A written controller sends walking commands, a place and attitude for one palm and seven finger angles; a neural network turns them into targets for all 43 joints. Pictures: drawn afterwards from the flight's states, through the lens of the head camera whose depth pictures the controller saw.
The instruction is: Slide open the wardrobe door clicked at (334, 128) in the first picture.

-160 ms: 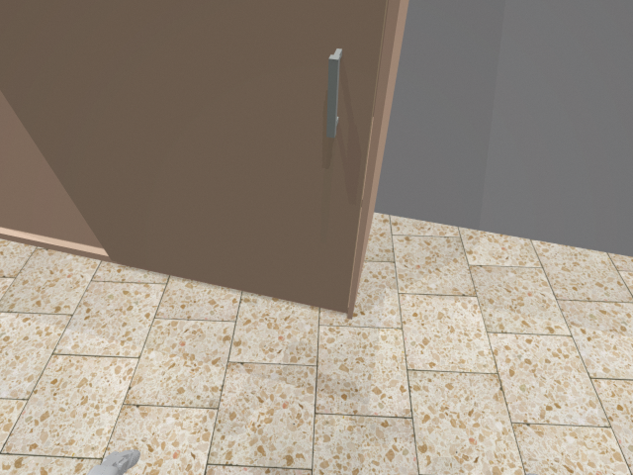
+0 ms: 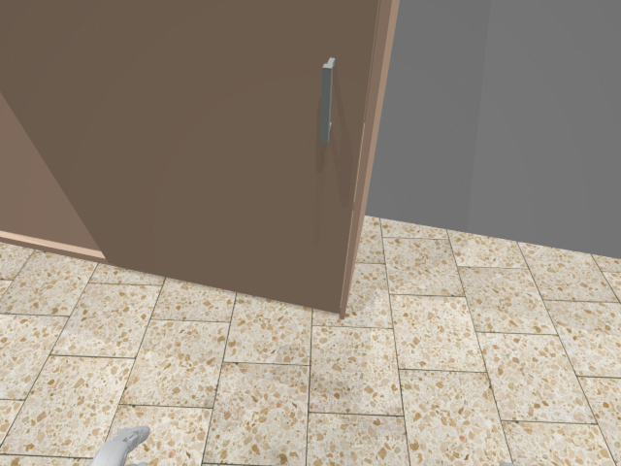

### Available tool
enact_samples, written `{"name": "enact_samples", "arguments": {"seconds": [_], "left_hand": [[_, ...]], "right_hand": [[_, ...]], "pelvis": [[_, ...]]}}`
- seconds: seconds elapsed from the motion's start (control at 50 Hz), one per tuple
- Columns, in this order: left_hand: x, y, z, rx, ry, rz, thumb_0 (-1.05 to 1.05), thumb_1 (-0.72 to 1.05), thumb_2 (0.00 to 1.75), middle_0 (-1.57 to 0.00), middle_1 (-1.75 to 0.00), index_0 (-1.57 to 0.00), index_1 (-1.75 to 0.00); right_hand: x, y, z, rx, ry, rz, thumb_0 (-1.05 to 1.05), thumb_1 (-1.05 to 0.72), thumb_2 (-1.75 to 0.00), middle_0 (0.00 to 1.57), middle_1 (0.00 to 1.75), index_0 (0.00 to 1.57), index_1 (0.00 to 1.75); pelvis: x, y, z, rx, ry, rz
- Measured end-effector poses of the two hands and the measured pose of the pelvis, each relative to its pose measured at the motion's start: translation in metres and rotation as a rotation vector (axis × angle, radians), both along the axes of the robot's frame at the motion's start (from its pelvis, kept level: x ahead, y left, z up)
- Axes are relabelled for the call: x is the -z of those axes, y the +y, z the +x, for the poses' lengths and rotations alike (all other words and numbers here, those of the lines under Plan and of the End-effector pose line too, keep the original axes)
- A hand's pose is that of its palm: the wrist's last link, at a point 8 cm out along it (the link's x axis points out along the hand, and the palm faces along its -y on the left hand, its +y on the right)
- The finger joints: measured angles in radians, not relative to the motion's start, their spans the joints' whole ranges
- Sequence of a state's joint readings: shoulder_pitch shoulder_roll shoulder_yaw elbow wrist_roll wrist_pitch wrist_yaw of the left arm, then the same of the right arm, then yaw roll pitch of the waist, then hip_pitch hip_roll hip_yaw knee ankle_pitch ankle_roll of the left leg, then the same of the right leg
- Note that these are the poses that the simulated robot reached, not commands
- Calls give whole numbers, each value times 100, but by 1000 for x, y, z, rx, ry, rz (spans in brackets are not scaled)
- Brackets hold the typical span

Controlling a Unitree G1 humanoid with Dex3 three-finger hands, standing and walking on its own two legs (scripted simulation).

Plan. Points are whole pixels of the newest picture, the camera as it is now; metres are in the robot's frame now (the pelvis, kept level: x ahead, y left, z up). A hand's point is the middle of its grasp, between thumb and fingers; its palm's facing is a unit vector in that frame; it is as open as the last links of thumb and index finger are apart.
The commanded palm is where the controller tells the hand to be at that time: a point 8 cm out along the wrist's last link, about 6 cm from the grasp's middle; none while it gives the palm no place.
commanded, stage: stand and wait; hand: right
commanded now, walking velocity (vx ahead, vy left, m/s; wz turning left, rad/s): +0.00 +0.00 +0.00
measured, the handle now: (327, 101) +0.75 +0.01 +0.10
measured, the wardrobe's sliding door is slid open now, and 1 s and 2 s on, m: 0.00 0.00 0.00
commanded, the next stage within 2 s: look at it before walking up in 0.66 s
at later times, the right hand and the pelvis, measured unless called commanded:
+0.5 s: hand out of the picture +0.05 -0.22 -0.15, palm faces -0.02 +0.95 -0.32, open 7.4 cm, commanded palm none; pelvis -0.01 +0.02 +0.01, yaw +0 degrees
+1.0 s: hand out of the picture +0.05 -0.21 -0.15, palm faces -0.02 +0.95 -0.31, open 7.4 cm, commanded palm none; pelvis -0.02 +0.03 +0.01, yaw +0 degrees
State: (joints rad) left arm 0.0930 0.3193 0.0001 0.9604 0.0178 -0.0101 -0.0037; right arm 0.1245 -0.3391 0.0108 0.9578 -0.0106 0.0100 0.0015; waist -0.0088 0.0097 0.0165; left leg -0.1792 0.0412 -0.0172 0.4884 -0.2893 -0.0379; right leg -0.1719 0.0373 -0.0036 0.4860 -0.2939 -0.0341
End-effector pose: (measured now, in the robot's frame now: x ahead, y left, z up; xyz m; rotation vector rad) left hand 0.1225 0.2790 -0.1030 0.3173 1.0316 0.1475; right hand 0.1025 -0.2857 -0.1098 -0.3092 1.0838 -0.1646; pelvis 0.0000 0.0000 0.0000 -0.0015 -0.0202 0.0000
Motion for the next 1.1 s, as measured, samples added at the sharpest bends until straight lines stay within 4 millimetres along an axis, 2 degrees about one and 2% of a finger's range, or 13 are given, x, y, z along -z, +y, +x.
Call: {"name": "enact_samples", "arguments": {"seconds": [0.14,0.36,0.54,0.82,1.1], "left_hand": [[1,6,-8,-7,26,-2,0,91,90,-20,-30,-21,-30],[8,25,-48,-45,138,12,1,91,90,-20,-30,-20,-30],[12,32,-69,-64,185,5,1,91,90,-20,-30,-20,-30],[13,33,-74,-65,181,-8,0,91,90,-20,-30,-20,-30],[11,34,-76,-65,200,1,0,91,90,-20,-30,-20,-30]], "right_hand": [[4,11,-15,12,37,16,0,-91,-90,20,30,20,30],[7,16,-46,42,118,8,0,-91,-90,20,30,20,30],[5,20,-54,46,133,2,1,-91,-90,20,30,20,30],[3,29,-50,39,104,9,0,-91,-90,20,30,20,30],[6,29,-58,49,131,15,0,-91,-90,20,30,20,30]], "pelvis": [[-2,6,-3,0,-4,-2],[-5,16,-9,5,-8,-2],[-7,23,-14,4,-11,-2],[-8,28,-19,3,-12,-1],[-9,28,-18,5,-6,0]]}}
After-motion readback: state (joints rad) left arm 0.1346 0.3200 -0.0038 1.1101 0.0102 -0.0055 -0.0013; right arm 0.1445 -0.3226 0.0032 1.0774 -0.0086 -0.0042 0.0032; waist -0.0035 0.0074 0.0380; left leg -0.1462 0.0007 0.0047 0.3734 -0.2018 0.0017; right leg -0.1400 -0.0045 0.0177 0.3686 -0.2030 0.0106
